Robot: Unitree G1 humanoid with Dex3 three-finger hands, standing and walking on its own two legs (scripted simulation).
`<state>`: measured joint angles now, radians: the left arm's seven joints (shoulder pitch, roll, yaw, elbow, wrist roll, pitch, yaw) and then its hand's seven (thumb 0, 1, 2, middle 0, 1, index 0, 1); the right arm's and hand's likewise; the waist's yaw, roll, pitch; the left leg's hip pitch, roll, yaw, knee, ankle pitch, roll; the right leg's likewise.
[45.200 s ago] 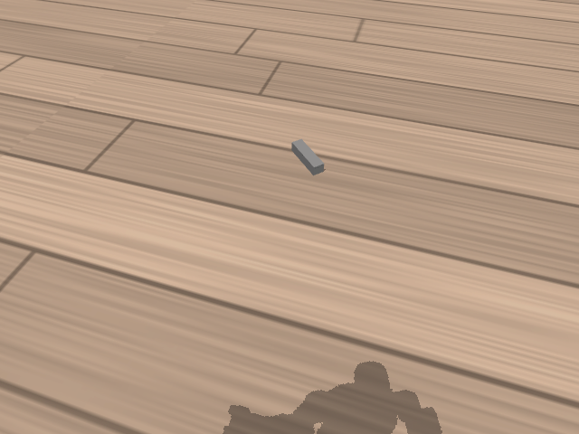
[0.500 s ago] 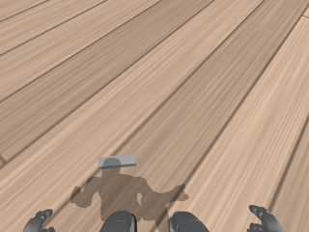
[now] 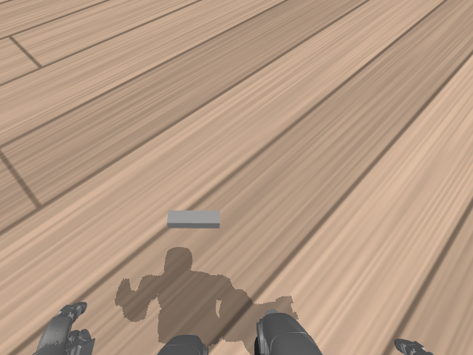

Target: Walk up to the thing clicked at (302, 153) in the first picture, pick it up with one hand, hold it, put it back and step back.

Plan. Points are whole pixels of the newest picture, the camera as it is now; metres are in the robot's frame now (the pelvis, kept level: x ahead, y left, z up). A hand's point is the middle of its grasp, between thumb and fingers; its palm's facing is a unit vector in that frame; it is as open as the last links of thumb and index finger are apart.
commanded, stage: step back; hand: left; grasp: from above
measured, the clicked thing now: (194, 219) +0.66 +0.15 -0.73
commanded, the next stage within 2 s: none
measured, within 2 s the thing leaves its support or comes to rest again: neither
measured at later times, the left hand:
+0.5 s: hand out of the picture -0.08 +0.24 -0.13, palm faces -0.05 -0.91 -0.42, open 7.4 cm
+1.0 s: hand out of the picture -0.25 +0.23 -0.15, palm faces -0.08 -0.91 -0.40, open 7.4 cm
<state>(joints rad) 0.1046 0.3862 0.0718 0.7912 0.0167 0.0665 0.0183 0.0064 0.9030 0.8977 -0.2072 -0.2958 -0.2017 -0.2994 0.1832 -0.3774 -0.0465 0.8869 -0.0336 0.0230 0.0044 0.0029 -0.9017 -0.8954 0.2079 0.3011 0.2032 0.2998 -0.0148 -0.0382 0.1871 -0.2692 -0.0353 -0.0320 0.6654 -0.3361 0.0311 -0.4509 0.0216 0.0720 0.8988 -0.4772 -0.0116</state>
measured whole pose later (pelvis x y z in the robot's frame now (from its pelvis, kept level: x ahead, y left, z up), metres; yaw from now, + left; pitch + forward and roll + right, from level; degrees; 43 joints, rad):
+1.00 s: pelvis -0.35 -0.04 -0.01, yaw -4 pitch -3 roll -2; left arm 0.18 0.37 0.07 0.91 0.03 0.03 0.00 0.01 0.91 0.90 -0.21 -0.30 -0.20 -0.30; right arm 0.08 -0.41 -0.05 0.85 -0.03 0.04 -0.01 0.00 -0.90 -0.90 0.21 0.30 0.21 0.30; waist 0.01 0.05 0.15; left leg -0.46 0.08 -0.03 0.71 -0.25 0.00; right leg -0.20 0.05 0.01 0.65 -0.40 -0.01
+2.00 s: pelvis -0.35 -0.02 +0.01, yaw +1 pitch -2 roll -1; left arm 0.12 0.37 0.03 1.06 0.01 -0.02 0.00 0.01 0.90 0.90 -0.21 -0.30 -0.20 -0.30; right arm 0.08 -0.32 -0.03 1.07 -0.02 -0.02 0.01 0.00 -0.90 -0.90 0.21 0.30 0.20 0.30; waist 0.02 -0.01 0.07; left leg -0.23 0.02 0.00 0.54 -0.26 -0.01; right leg -0.15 -0.03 -0.02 0.50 -0.31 0.02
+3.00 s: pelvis -0.36 -0.03 +0.03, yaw +0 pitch -3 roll +0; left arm 0.12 0.35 0.00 1.13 0.01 -0.01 -0.01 0.01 0.90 0.90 -0.21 -0.30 -0.20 -0.30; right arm 0.11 -0.35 0.00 1.15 -0.01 -0.01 0.01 0.00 -0.90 -0.90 0.21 0.30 0.20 0.30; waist -0.01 0.00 0.05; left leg -0.15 0.02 0.01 0.33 -0.13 -0.01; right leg -0.08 -0.02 -0.01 0.33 -0.19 0.02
